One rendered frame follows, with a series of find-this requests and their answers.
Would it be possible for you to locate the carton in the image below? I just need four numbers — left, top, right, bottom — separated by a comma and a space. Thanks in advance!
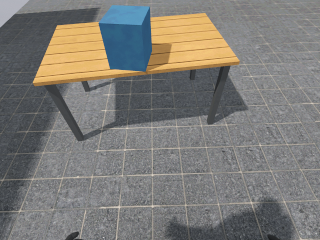
98, 5, 152, 72

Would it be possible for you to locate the table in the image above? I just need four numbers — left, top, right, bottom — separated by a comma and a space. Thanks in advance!
33, 13, 240, 142

